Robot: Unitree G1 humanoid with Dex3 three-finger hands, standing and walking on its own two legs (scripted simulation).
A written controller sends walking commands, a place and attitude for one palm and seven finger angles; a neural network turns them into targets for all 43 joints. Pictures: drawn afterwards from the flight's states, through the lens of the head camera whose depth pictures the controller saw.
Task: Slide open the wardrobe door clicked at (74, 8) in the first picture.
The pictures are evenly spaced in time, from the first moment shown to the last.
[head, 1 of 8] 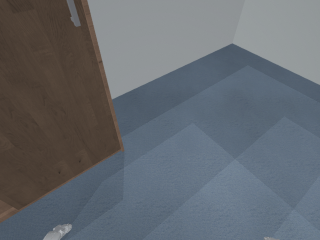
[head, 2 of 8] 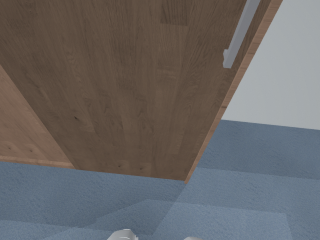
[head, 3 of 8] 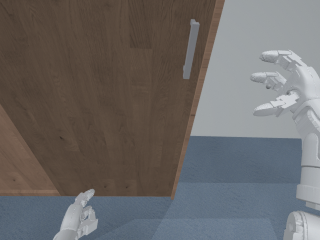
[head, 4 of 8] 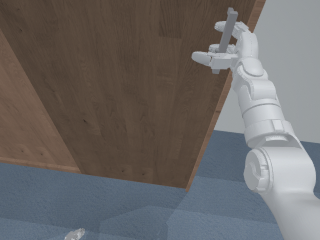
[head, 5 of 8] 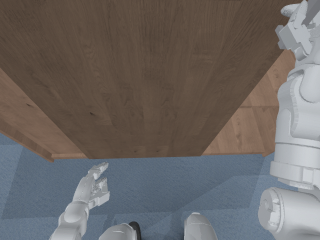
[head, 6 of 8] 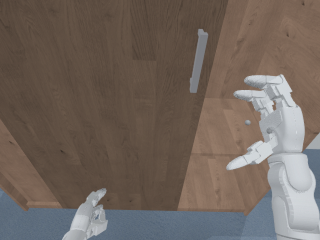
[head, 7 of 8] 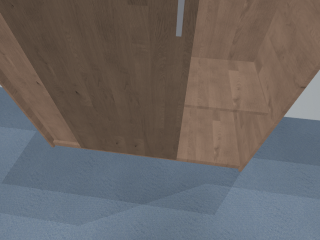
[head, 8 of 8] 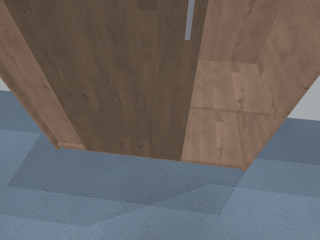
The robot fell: no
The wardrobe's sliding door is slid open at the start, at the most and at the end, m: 0.00 0.43 0.43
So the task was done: yes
